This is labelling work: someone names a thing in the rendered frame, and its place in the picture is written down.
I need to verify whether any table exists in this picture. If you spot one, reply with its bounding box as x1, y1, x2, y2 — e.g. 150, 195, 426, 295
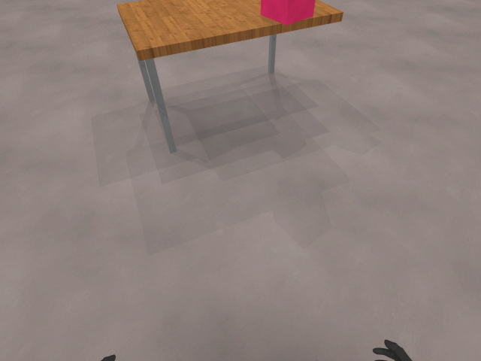
116, 0, 343, 153

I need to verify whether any carton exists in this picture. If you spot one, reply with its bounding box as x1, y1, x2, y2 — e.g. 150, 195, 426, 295
261, 0, 315, 25

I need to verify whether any robot right hand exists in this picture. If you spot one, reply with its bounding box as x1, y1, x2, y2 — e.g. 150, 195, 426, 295
373, 340, 412, 361

